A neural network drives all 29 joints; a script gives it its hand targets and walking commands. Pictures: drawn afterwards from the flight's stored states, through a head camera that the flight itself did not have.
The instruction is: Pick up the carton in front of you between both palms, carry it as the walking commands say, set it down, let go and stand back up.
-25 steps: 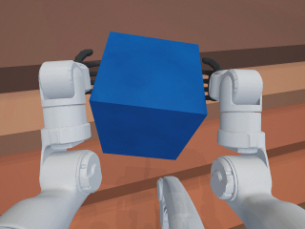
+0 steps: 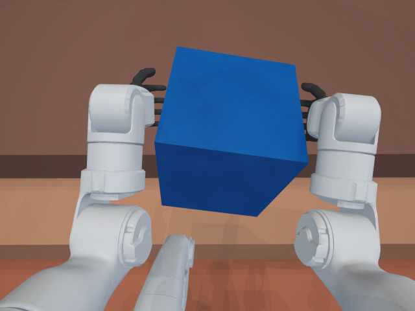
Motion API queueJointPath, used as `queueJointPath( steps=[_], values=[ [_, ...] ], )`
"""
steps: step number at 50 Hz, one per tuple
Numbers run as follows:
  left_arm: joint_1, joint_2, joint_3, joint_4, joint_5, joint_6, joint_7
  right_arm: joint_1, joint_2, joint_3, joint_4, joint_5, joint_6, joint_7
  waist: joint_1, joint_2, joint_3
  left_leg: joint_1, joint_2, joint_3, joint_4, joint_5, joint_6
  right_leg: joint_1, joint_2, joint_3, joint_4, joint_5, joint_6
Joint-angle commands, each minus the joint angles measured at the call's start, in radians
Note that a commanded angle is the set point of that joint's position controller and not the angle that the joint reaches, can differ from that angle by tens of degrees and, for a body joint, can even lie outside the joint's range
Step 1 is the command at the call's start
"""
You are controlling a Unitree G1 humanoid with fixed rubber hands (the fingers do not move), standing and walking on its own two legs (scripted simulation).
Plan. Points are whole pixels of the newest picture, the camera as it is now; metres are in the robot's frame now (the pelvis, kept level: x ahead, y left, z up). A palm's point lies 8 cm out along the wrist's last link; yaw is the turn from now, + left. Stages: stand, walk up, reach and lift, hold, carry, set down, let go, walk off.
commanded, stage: carry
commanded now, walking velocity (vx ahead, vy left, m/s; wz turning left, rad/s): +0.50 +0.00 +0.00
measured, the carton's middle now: (221, 142) +0.41 +0.02 +0.11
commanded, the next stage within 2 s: none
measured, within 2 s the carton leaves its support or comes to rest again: neither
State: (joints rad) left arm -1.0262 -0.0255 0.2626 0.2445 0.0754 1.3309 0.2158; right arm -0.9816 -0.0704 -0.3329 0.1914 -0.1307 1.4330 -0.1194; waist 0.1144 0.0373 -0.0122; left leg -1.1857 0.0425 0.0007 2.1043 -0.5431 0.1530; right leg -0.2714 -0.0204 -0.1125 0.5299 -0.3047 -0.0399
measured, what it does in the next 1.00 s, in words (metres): climbs: left foot 0.16 m higher, then right foot 0.16 m higher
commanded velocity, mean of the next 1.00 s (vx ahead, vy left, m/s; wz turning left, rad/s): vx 0.50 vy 0.00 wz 0.00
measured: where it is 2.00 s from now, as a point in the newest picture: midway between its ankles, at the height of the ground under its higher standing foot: (219, 80)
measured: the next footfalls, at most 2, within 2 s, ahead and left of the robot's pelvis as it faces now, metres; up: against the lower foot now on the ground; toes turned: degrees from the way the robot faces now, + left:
left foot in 0.12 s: +0.27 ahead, +0.15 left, +0.16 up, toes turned +5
right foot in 0.60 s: +0.61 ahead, -0.11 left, +0.32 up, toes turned -6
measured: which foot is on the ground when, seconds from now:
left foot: up 0.00-0.10, down 0.12-0.66, up 0.68-1.00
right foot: down 0.00-0.18, up 0.20-0.58, down 0.60-1.00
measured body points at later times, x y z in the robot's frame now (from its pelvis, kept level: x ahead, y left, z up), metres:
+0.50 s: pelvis +0.30 +0.04 +0.16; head +0.33 +0.06 +0.61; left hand +0.72 +0.16 +0.35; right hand +0.69 -0.13 +0.38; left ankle +0.23 +0.15 -0.57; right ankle +0.38 -0.08 -0.29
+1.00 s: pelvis +0.62 +0.02 +0.33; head +0.65 +0.01 +0.78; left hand +1.02 +0.19 +0.54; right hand +1.05 -0.10 +0.53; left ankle +0.74 +0.15 -0.13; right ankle +0.57 -0.10 -0.41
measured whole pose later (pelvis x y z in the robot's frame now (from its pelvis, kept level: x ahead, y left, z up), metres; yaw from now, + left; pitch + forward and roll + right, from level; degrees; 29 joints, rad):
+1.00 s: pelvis +0.62 +0.02 +0.33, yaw +0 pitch +3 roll +1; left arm -1.14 -0.06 0.34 0.33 0.09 1.39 0.36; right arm -1.11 -0.04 -0.40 0.30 -0.18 1.39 -0.17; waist 0.12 0.03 0.00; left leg -1.26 0.08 0.03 1.92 -0.52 0.16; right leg -0.17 -0.06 -0.09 0.43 -0.31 -0.01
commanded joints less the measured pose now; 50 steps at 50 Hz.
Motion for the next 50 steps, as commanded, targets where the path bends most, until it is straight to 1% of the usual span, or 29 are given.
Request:
queueJointPath(
  steps=[1,3,4,6,7,8,9,10,11,13,16,19,22,24,26,28,29,30,31,32,33,34,35,37,39,43,46,48,50],
  values=[
    [-0.686,-1.072,-0.421,-0.029,-0.471,0.056,-0.338,-0.806,1.022,0.480,-0.012,0.434,-0.036,0.176,-0.013,-0.103,-0.324,-0.349,0.073,0.059,-0.099,-0.013,-0.016,0.481,-0.239,0.321,-0.293,-0.065,-0.160],
    [-0.726,-1.041,-0.390,-0.024,-0.463,0.068,-0.344,-0.834,1.040,0.483,0.022,0.458,-0.026,0.172,-0.072,-0.191,-0.267,0.155,0.079,0.165,-0.563,0.086,-0.036,0.083,-0.147,0.115,-0.526,0.120,-0.167],
    [-0.727,-1.035,-0.370,-0.005,-0.452,0.073,-0.347,-0.842,1.069,0.486,0.043,0.479,-0.022,0.171,-0.107,-0.279,-0.306,0.431,0.051,0.219,-0.689,0.215,-0.021,-0.072,-0.104,-0.045,-0.495,0.476,-0.157],
    [-0.680,-1.009,-0.317,0.054,-0.429,0.083,-0.351,-0.798,1.128,0.465,0.113,0.508,-0.022,0.175,-0.196,-0.363,-0.481,0.619,-0.070,0.314,-0.834,0.332,0.016,0.113,-0.144,-0.096,-0.250,1.464,-0.161],
    [-0.699,-1.010,-0.301,0.064,-0.409,0.080,-0.349,-0.814,1.153,0.460,0.107,0.515,-0.034,0.177,-0.265,-0.338,-0.598,0.751,-0.140,0.346,-0.958,0.358,0.010,0.236,-0.131,-0.116,0.018,1.732,-0.120],
    [-0.703,-1.023,-0.294,0.065,-0.393,0.074,-0.346,-0.849,1.192,0.475,0.087,0.538,-0.042,0.182,-0.320,-0.256,-0.730,0.932,-0.161,0.264,-1.238,0.429,0.007,0.277,-0.094,-0.113,0.358,1.750,-0.046],
    [-0.685,-1.002,-0.272,0.053,-0.361,0.063,-0.341,-0.860,1.235,0.482,0.067,0.572,-0.052,0.197,-0.346,-0.261,-0.700,1.014,-0.140,0.097,-1.479,0.400,-0.014,0.173,-0.094,-0.012,0.565,1.301,-0.038],
    [-0.677,-1.022,-0.262,0.053,-0.339,0.047,-0.340,-0.842,1.243,0.479,0.066,0.582,-0.076,0.209,-0.241,0.124,-0.772,1.399,0.202,-0.482,-1.475,1.228,0.155,-0.289,0.078,0.092,1.013,0.120,0.067],
    [-0.645,-0.989,-0.235,0.076,-0.316,0.036,-0.332,-0.874,1.290,0.487,0.044,0.613,-0.085,0.222,-0.253,0.131,-0.866,1.434,0.248,-0.716,-1.539,1.211,0.257,-0.411,0.145,0.291,1.358,0.095,0.032],
    [-0.790,-1.006,-0.256,-0.024,-0.318,0.023,-0.318,-0.978,1.303,0.478,-0.030,0.632,-0.107,0.247,-0.224,0.023,-0.681,1.347,0.218,-0.612,-1.536,0.605,0.175,-0.654,0.092,0.290,1.461,0.040,-0.035],
    [-0.861,-0.972,-0.304,-0.123,-0.339,0.010,-0.285,-0.980,1.314,0.479,-0.043,0.647,-0.102,0.269,-0.188,-0.002,-0.498,1.261,0.214,-0.427,-1.615,0.292,0.082,-0.731,0.003,0.242,1.332,0.090,-0.080],
    [-0.865,-0.949,-0.323,-0.158,-0.344,0.008,-0.260,-0.902,1.265,0.422,0.020,0.599,-0.076,0.273,-0.209,-0.037,-0.459,1.362,0.247,-0.344,-1.677,0.471,0.082,-0.843,-0.028,0.145,1.177,-0.022,-0.072],
    [-0.834,-0.986,-0.365,-0.081,-0.349,0.044,-0.253,-0.820,1.239,0.386,0.134,0.542,-0.040,0.268,-0.266,0.096,-0.462,1.603,0.315,-0.361,-1.731,0.636,0.154,-1.233,-0.030,0.084,1.597,-0.225,-0.096],
    [-0.824,-0.990,-0.368,-0.026,-0.359,0.060,-0.253,-0.810,1.209,0.365,0.174,0.514,-0.031,0.271,-0.247,0.040,-0.374,1.606,0.267,-0.280,-1.784,0.511,0.083,-1.351,-0.081,0.113,1.520,-0.344,-0.103],
    [-0.832,-0.981,-0.360,0.016,-0.363,0.071,-0.251,-0.826,1.171,0.339,0.202,0.501,-0.026,0.280,-0.209,0.051,-0.267,1.365,0.186,-0.115,-1.946,0.437,0.050,-1.153,-0.089,-0.028,1.222,-0.255,-0.076],
    [-0.835,-1.014,-0.345,0.078,-0.372,0.080,-0.252,-0.869,1.153,0.308,0.225,0.490,-0.022,0.283,-0.143,0.132,-0.284,1.000,0.098,0.108,-2.070,0.851,0.043,-0.574,-0.044,-0.144,0.819,-0.089,-0.103],
    [-0.847,-1.028,-0.330,0.099,-0.390,0.083,-0.255,-0.846,1.147,0.282,0.242,0.482,-0.020,0.282,-0.100,0.229,-0.396,0.957,0.124,0.146,-1.980,1.409,0.050,-0.307,0.026,-0.181,0.763,0.090,-0.128],
    [-0.846,-1.057,-0.330,0.115,-0.413,0.083,-0.261,-0.870,1.125,0.262,0.234,0.465,-0.017,0.280,-0.015,0.305,-0.520,1.047,0.126,0.187,-1.785,1.824,0.025,-0.194,0.087,-0.215,0.739,0.127,-0.144],
    [-0.876,-1.077,-0.332,0.096,-0.444,0.079,-0.268,-0.866,1.119,0.246,0.252,0.449,-0.016,0.278,0.086,0.333,-0.609,1.108,0.147,0.197,-1.561,2.008,-0.005,-0.063,0.119,-0.234,0.620,0.129,-0.126],
    [-0.911,-1.098,-0.334,0.087,-0.466,0.069,-0.275,-0.881,1.111,0.228,0.255,0.436,-0.021,0.274,0.126,0.158,-0.715,1.144,0.059,0.177,-1.183,1.917,-0.088,0.154,0.130,-0.133,0.292,0.270,-0.122],
    [-0.913,-1.144,-0.338,0.067,-0.502,0.059,-0.291,-0.852,1.099,0.212,0.252,0.408,-0.032,0.269,0.100,0.103,-0.703,0.999,-0.005,0.086,-0.919,1.180,-0.108,0.261,0.075,0.070,0.052,0.352,-0.125],
    [-0.878,-1.147,-0.330,0.076,-0.509,0.042,-0.307,-0.815,1.113,0.194,0.260,0.381,-0.044,0.263,0.013,-0.263,-0.805,0.609,-0.196,-0.034,-0.325,0.383,-0.188,0.487,-0.295,0.755,0.000,0.950,-0.387],
    [-0.920,-1.191,-0.345,0.067,-0.548,0.040,-0.323,-0.811,1.042,0.171,0.266,0.333,-0.057,0.250,0.020,-0.162,-0.902,0.553,-0.174,-0.234,-0.109,0.362,-0.124,0.510,-0.287,0.791,0.060,0.959,-0.407],
    [-1.013,-1.194,-0.319,-0.028,-0.556,0.017,-0.342,-0.909,1.050,0.178,0.144,0.339,-0.068,0.238,0.001,-0.066,-0.708,0.347,-0.090,-0.183,-0.128,0.313,-0.068,0.379,-0.248,0.746,0.026,0.267,-0.309],
    [-1.035,-1.237,-0.346,-0.043,-0.567,0.017,-0.355,-0.959,1.027,0.228,0.068,0.340,-0.076,0.218,-0.045,-0.091,-0.554,0.284,-0.024,-0.170,-0.197,0.324,-0.036,0.270,-0.234,0.625,-0.035,0.002,-0.231],
    [-0.969,-1.222,-0.330,-0.011,-0.539,0.041,-0.354,-0.930,1.035,0.301,0.023,0.359,-0.073,0.187,-0.011,-0.067,-0.521,0.086,-0.007,-0.006,-0.180,0.173,-0.008,0.384,-0.298,0.484,-0.130,0.241,-0.261],
    [-0.881,-1.144,-0.301,0.054,-0.471,0.062,-0.343,-0.873,1.071,0.340,0.102,0.367,-0.045,0.185,0.058,-0.114,-0.465,-0.389,0.027,-0.079,0.104,-0.070,0.019,0.679,-0.364,0.515,-0.144,0.241,-0.264],
    [-0.869,-1.118,-0.292,0.080,-0.454,0.068,-0.350,-0.834,1.070,0.354,0.151,0.367,-0.035,0.185,0.011,-0.089,-0.382,-0.391,0.063,-0.006,-0.099,-0.064,0.016,0.596,-0.281,0.384,-0.223,0.087,-0.182],
    [-0.868,-1.092,-0.276,0.100,-0.449,0.074,-0.358,-0.834,1.073,0.359,0.187,0.383,-0.028,0.181,-0.045,-0.146,-0.341,0.022,0.090,0.121,-0.521,0.069,-0.008,0.272,-0.192,0.180,-0.432,0.140,-0.161]
  ],
)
